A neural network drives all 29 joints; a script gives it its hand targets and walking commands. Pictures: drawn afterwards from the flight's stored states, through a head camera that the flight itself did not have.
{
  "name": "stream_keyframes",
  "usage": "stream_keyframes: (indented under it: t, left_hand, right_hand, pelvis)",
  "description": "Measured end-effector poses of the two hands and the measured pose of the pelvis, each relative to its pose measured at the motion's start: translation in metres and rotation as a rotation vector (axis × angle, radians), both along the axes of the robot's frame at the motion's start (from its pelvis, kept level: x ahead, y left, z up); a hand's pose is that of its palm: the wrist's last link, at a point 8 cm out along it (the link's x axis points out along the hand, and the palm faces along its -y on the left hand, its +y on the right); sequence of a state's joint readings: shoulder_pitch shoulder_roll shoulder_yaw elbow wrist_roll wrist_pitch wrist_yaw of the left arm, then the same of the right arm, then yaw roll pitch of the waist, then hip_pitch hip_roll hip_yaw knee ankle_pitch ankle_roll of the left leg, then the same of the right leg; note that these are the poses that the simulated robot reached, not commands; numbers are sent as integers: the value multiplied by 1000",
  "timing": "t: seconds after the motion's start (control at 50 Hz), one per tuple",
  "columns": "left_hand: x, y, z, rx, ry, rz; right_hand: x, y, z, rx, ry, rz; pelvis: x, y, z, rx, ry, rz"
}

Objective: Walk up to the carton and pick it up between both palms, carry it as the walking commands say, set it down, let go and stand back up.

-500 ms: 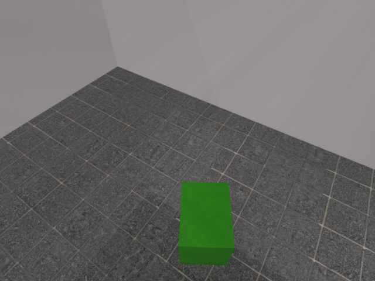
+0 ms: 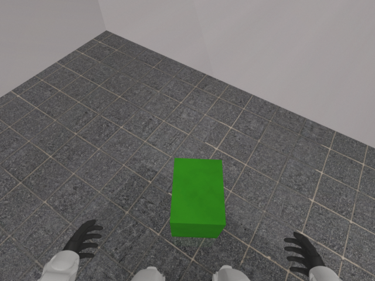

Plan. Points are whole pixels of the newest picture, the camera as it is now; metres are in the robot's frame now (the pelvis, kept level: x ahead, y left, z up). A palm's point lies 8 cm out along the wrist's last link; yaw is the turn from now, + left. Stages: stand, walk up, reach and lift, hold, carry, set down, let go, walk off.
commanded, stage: reach and lift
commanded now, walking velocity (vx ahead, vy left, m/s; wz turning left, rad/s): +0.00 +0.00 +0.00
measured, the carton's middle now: (196, 199) +0.50 -0.03 -0.61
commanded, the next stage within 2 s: none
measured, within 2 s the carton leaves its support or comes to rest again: neither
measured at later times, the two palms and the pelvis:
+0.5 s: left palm (102, 205) +0.32 +0.24 -0.15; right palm (268, 209) +0.32 -0.20 -0.15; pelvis -0.06 +0.01 -0.05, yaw +0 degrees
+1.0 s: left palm (128, 167) +0.46 +0.21 -0.20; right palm (247, 171) +0.46 -0.17 -0.20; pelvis -0.05 +0.00 -0.07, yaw +1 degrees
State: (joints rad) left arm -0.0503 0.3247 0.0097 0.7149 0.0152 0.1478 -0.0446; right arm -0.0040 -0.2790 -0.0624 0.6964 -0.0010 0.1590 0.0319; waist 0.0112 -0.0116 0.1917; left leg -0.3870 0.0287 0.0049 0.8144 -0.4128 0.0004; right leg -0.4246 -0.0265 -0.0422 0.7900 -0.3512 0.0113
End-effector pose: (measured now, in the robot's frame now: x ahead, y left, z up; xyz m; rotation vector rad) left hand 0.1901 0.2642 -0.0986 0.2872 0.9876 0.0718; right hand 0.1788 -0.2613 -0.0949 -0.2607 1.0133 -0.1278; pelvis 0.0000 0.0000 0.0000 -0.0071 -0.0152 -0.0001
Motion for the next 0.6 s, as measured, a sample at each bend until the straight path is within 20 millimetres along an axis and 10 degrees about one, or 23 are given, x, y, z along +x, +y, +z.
stream_keyframes:
  t: [0.36,0.6]
  left_hand:
    - [72,-2,-55,9,-78,-5]
    - [165,-35,-53,-28,-209,-6]
  right_hand:
    - [93,50,-53,28,-120,57]
    - [177,68,-57,63,-208,33]
  pelvis:
    - [-37,15,-39,-21,276,3]
    - [-66,10,-59,-16,396,8]
